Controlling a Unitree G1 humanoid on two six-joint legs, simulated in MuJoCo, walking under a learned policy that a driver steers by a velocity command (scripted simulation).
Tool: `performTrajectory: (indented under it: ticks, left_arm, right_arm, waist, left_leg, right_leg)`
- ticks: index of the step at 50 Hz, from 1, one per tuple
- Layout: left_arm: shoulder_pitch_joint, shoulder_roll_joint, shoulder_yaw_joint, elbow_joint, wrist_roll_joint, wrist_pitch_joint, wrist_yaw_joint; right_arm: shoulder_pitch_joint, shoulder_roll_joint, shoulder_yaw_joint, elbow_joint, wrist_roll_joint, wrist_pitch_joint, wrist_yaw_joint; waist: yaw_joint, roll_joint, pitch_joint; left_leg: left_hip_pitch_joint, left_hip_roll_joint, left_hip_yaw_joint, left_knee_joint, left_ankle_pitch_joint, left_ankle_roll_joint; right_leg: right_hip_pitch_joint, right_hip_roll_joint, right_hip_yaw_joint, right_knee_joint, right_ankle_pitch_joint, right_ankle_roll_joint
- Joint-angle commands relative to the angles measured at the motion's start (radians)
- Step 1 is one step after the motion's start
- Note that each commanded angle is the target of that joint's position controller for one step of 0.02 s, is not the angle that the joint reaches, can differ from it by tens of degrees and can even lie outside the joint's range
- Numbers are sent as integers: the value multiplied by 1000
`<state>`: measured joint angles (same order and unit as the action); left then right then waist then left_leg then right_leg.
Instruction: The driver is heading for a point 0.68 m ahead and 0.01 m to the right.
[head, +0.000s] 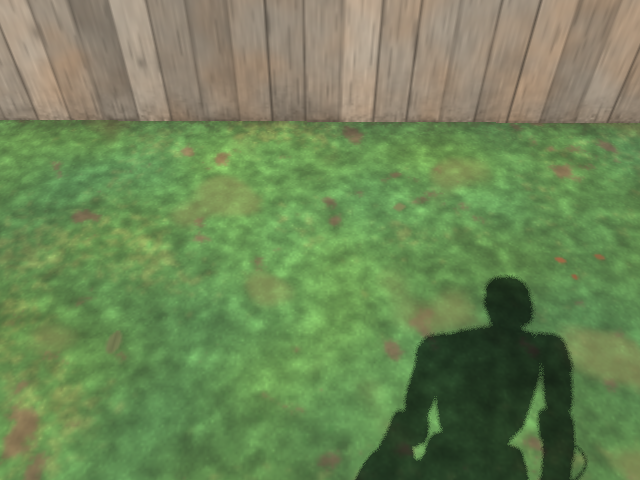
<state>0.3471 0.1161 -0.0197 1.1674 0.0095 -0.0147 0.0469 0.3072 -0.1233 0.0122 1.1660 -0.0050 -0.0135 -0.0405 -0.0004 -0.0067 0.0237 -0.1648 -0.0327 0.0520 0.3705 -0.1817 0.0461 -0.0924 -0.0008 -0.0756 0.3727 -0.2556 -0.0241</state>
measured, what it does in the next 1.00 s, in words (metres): stands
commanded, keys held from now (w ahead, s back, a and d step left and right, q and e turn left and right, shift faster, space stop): no key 0.92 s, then s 0.08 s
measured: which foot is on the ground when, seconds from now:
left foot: down 0.00-1.00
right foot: down 0.00-1.00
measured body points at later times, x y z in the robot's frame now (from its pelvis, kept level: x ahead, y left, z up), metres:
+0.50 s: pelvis +0.00 +0.00 +0.00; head +0.01 +0.00 +0.45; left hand -0.05 +0.19 -0.16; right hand -0.03 -0.21 -0.16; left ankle +0.01 +0.09 -0.74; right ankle -0.03 -0.10 -0.74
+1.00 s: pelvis +0.01 -0.01 +0.00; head +0.02 -0.01 +0.45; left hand -0.05 +0.19 -0.16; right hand -0.03 -0.21 -0.17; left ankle +0.01 +0.09 -0.74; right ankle -0.03 -0.10 -0.74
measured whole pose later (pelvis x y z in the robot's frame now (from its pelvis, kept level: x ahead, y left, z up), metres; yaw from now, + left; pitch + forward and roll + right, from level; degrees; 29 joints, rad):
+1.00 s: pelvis +0.01 -0.01 +0.00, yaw +0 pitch -1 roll +0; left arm 0.38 0.10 -0.02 1.16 0.01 -0.03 0.05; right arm 0.33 -0.11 0.01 1.17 0.00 -0.02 -0.04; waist 0.00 0.00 0.03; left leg -0.18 -0.02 0.04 0.40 -0.20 0.03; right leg -0.10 0.01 -0.07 0.39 -0.27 -0.04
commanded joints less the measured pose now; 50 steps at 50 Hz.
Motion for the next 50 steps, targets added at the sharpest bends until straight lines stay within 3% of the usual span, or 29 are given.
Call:
performTrajectory:
  ticks: [1,46,50]
  left_arm:
    - [92,60,7,1,0,-3,2]
    - [138,36,8,-1,0,-13,2]
    - [127,66,22,-19,-4,-12,6]
  right_arm:
    - [74,-68,-8,-3,0,-3,-2]
    - [116,-43,-3,8,1,-5,-3]
    - [103,-69,-14,-12,3,-6,-7]
  waist:
    - [-1,4,72]
    - [-3,3,79]
    - [-3,-1,64]
  left_leg:
    - [-12,126,-132,-68,91,13]
    - [-15,127,-124,-39,115,4]
    - [-35,132,-114,19,240,12]
  right_leg:
    - [-75,-108,107,-77,79,-23]
    - [-70,-108,113,-75,125,-31]
    - [-61,-118,108,-12,285,-40]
